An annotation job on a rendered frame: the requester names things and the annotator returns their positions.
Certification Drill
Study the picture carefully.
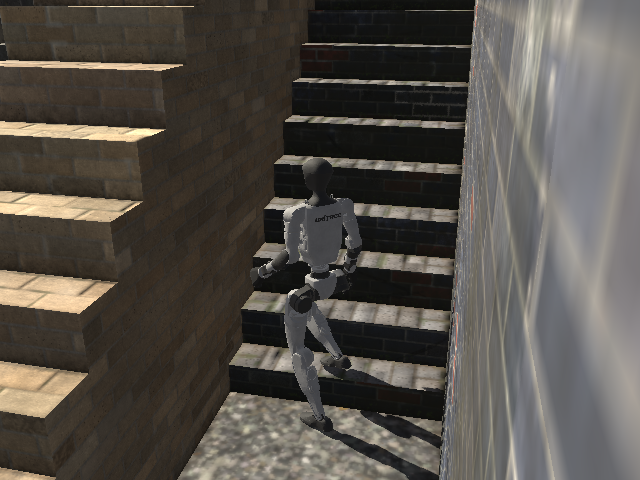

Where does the robot left upper arm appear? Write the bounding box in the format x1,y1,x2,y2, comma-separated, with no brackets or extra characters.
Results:
282,205,305,264

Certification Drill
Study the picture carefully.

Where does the left robot hand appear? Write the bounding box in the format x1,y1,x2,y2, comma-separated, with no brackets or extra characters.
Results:
250,267,273,288

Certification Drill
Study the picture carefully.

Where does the robot left foot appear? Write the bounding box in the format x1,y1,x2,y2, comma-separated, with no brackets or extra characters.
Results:
300,411,333,432

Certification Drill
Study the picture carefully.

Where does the robot right upper arm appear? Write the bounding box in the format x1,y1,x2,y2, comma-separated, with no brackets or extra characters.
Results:
335,198,362,249

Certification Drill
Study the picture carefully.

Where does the robot left forearm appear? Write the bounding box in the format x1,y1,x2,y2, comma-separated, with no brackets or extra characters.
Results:
258,250,289,279

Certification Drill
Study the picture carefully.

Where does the right robot hand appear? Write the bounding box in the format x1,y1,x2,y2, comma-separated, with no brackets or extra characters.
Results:
342,269,357,294

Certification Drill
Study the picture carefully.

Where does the robot right forearm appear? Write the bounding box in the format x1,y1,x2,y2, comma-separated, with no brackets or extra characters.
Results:
343,236,362,273

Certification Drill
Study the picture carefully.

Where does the humanoid robot torso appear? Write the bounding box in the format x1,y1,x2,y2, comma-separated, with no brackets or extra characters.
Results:
298,194,343,302

